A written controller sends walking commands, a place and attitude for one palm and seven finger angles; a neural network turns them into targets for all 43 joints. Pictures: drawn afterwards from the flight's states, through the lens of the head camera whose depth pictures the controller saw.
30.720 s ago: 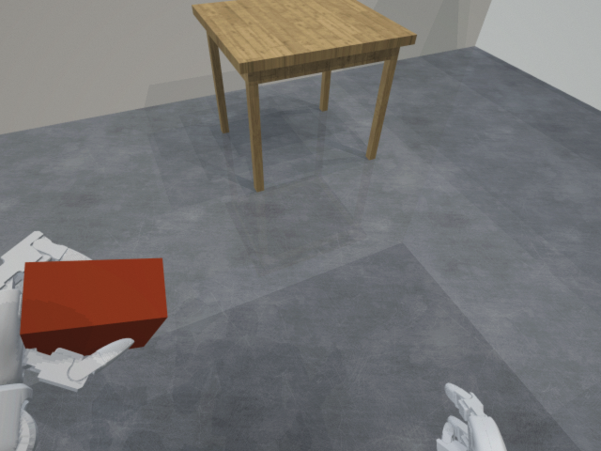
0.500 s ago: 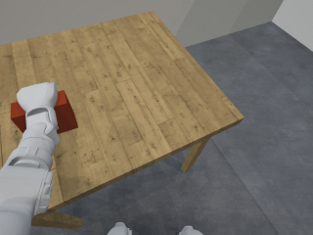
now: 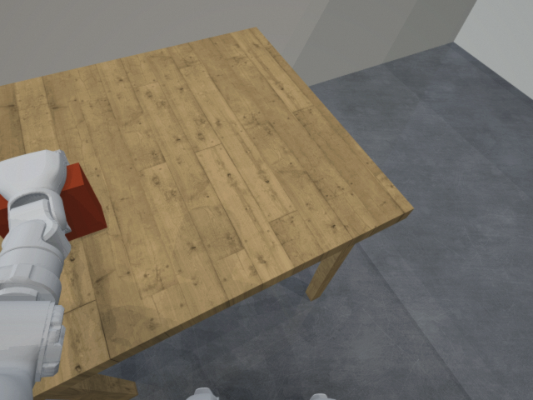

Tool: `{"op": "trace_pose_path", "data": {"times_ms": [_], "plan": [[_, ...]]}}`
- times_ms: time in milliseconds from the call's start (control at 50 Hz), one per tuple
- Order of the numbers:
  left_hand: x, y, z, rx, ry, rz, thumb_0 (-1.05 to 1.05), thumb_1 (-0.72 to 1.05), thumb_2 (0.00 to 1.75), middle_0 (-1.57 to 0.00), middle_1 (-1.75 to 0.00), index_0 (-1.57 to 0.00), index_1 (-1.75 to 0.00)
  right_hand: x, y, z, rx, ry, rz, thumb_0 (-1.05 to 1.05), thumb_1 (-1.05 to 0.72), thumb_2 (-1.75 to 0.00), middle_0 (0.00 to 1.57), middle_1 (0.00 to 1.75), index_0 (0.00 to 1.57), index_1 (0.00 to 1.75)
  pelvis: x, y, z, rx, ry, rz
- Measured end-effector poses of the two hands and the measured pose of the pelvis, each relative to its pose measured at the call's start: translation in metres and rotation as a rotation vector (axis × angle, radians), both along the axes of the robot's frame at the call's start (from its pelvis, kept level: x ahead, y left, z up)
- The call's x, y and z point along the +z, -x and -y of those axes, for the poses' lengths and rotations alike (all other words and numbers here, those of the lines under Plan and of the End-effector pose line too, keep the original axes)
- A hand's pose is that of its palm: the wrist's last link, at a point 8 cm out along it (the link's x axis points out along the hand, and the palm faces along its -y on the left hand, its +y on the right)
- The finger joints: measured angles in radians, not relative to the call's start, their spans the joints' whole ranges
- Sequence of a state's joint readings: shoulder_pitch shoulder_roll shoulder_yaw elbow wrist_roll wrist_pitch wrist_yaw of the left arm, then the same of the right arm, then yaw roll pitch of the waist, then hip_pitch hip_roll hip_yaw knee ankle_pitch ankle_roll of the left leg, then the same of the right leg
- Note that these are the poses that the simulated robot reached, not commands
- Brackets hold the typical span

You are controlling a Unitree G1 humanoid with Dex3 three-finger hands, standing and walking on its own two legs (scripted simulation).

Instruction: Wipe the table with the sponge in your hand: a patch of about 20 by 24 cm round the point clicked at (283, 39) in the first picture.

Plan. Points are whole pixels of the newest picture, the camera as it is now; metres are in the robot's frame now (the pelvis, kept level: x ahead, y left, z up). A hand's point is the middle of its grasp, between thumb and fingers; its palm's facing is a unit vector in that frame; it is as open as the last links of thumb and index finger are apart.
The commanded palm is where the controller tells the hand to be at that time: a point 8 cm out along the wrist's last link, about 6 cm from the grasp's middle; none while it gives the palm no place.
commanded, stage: slide back across to the first lane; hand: left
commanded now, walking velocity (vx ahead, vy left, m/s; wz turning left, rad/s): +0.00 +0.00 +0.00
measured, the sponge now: (54, 216) +0.41 +0.35 -0.02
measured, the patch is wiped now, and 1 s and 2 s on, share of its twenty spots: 1.00 1.00 1.00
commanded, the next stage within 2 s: wipe back along the first lane in 0.24 s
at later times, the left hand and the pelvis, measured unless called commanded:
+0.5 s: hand (20, 219) +0.39 +0.37 +0.01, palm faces -0.16 -0.01 -0.99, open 10.2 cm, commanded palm +0.37 +0.35 +0.05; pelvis +0.01 +0.00 +0.00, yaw +1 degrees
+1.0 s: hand (29, 239) +0.36 +0.35 +0.01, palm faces -0.10 +0.00 -1.00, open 10.2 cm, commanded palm +0.32 +0.32 +0.04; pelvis +0.01 +0.01 +0.00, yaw +1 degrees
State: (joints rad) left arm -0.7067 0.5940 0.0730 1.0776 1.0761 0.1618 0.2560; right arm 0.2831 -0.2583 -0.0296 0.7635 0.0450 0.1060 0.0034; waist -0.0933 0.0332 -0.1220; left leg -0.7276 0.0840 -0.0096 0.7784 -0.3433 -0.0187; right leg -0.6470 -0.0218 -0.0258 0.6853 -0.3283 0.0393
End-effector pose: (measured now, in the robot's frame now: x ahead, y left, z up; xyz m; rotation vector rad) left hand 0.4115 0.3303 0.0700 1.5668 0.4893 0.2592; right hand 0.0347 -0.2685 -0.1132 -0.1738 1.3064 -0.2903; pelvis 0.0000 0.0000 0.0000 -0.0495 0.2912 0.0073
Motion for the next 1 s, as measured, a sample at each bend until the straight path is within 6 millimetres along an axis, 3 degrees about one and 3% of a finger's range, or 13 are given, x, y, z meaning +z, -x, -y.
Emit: {"op": "trace_pose_path", "data": {"times_ms": [260, 440, 720, 1000], "plan": [[-0.003, 0.023, -0.02, -0.012, 0.03, -0.002, 0.0, -0.51, 1.05, -0.73, -1.34, -0.73, -1.34, 0.004, -0.043, 0.008, 0.053, 0.017, 0.054, 0.0, -0.91, -0.9, 0.2, 0.3, 0.21, 0.3, 0.002, -0.01, 0.003, 0.012, 0.0, 0.014], [-0.001, 0.031, -0.034, 0.002, -0.004, -0.011, 0.0, -0.51, 1.05, -0.73, -1.34, -0.73, -1.34, 0.004, -0.048, 0.013, 0.063, 0.025, 0.051, 0.0, -0.91, -0.9, 0.2, 0.3, 0.21, 0.3, 0.001, -0.009, 0.004, 0.016, 0.003, 0.009], [-0.008, 0.05, -0.025, -0.015, 0.008, 0.026, 0.0, -0.5, 1.05, -0.72, -1.34, -0.73, -1.35, 0.0, -0.042, -0.001, 0.053, -0.001, 0.051, 0.0, -0.91, -0.9, 0.2, 0.3, 0.21, 0.3, 0.001, -0.007, -0.002, 0.018, 0.005, 0.028], [-0.008, 0.069, -0.012, -0.017, 0.0, 0.05, 0.0, -0.5, 1.04, -0.72, -1.34, -0.72, -1.35, 0.003, -0.07, -0.017, 0.086, -0.03, 0.145, 0.0, -0.91, -0.9, 0.2, 0.3, 0.21, 0.3, 0.003, -0.005, -0.007, 0.019, 0.002, 0.055]]}}
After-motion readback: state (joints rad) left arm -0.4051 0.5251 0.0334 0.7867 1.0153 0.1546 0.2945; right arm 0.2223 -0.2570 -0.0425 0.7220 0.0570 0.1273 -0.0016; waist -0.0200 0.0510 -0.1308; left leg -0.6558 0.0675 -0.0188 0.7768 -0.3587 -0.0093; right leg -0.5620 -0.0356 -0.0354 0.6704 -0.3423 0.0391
